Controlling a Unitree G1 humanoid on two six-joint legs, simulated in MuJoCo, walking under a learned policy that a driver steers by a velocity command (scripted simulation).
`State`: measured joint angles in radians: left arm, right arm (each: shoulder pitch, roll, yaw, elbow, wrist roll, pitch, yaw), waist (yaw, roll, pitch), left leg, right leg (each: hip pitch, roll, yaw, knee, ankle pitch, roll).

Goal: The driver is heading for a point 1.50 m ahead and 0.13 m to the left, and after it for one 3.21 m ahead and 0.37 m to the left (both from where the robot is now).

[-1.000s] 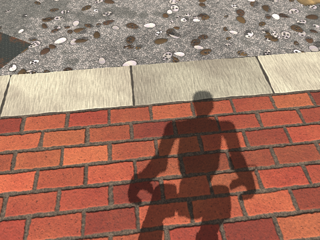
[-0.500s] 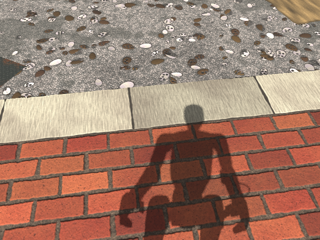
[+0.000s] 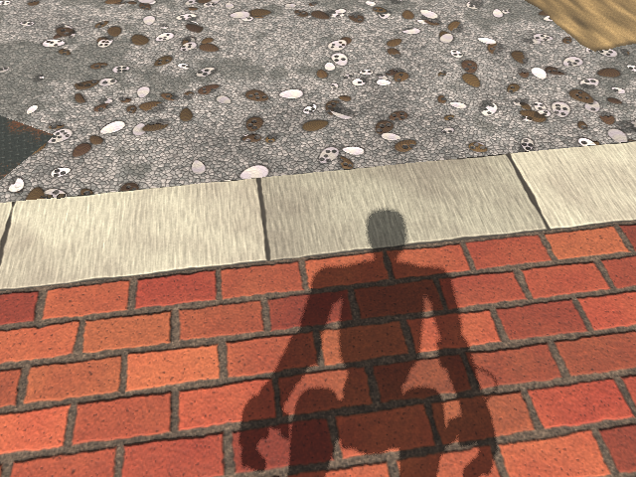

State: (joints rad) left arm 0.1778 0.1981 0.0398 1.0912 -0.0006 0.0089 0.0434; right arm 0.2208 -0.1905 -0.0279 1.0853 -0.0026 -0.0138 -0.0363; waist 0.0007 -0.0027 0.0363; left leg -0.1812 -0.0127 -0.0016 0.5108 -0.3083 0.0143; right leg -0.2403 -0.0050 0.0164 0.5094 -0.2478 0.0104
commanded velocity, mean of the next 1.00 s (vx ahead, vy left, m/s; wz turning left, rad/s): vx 0.24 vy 0.00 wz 0.00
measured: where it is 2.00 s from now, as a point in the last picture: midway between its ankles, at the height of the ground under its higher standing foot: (339, 294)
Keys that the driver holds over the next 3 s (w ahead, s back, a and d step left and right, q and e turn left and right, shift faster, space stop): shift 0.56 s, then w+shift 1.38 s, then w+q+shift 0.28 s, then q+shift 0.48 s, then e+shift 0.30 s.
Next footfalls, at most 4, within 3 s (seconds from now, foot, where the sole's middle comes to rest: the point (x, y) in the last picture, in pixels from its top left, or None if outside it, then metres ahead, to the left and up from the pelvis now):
0.88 right None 0.13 -0.17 -0.77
1.34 left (322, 449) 0.57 0.02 -0.77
1.82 right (377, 276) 1.03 -0.13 -0.77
2.24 left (317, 184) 1.38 0.03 -0.77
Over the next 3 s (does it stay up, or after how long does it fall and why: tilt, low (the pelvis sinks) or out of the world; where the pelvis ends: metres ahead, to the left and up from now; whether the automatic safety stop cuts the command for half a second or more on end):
stays up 1.62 0.08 -0.15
